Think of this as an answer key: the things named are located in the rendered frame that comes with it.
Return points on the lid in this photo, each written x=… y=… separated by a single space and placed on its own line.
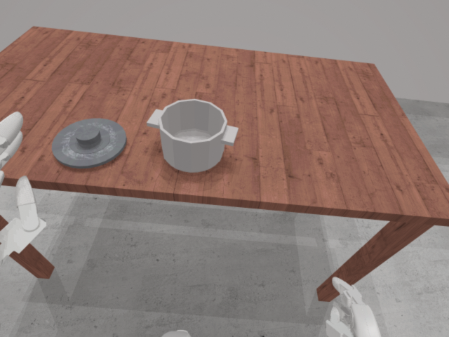
x=69 y=152

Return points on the right robot hand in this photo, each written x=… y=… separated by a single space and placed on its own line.
x=359 y=320

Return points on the pot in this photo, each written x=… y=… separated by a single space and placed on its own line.
x=193 y=134

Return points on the knob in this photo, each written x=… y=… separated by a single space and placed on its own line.
x=87 y=135

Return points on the table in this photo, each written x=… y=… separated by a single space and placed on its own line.
x=316 y=135

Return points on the left robot hand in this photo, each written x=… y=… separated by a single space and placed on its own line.
x=19 y=232

